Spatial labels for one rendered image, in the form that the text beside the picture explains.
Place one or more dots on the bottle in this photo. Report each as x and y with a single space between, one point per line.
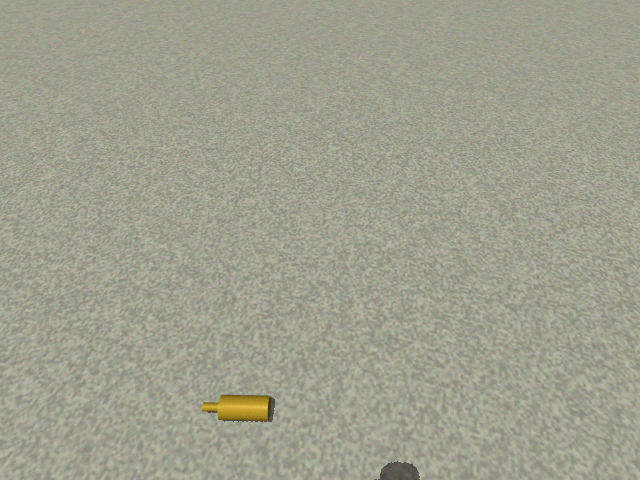
241 407

